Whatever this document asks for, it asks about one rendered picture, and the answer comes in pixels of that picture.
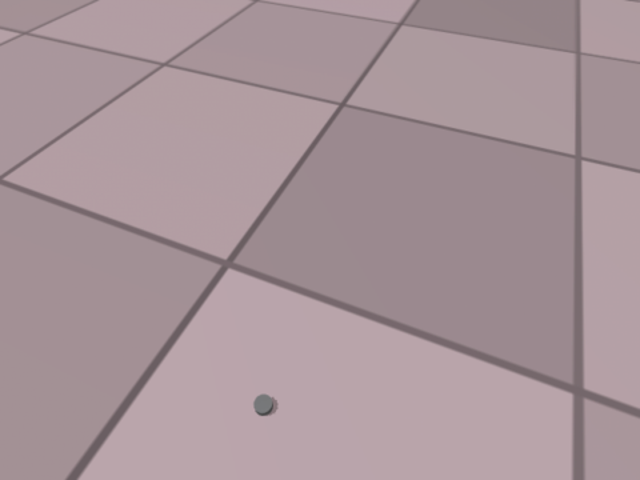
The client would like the tin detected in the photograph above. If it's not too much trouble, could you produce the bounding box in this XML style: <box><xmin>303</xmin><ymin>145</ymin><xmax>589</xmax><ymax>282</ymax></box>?
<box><xmin>254</xmin><ymin>394</ymin><xmax>273</xmax><ymax>416</ymax></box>

